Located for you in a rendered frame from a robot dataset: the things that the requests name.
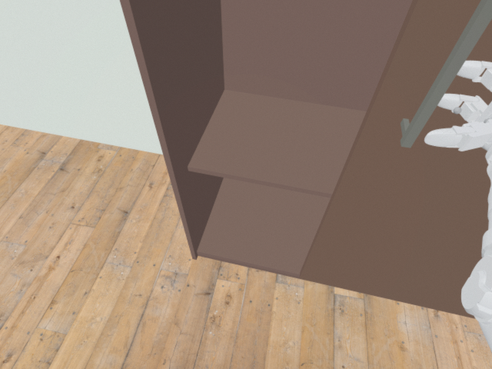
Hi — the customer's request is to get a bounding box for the robot right hand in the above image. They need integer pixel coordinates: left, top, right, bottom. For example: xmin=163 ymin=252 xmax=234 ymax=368
xmin=424 ymin=61 xmax=492 ymax=151

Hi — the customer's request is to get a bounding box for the robot right upper arm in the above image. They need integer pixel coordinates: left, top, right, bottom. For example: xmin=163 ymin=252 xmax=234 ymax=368
xmin=461 ymin=254 xmax=492 ymax=353

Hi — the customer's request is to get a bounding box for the handle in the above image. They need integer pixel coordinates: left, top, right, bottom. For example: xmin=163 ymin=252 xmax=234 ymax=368
xmin=401 ymin=0 xmax=492 ymax=148

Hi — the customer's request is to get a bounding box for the wardrobe door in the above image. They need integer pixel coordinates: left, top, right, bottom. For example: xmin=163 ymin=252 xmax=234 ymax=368
xmin=299 ymin=0 xmax=492 ymax=318

